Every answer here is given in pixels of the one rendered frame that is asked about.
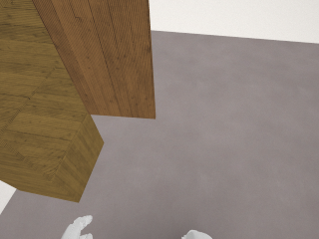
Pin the robot left hand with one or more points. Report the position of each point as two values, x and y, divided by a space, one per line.
73 231

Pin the cupboard door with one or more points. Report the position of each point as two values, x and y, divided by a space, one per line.
106 48

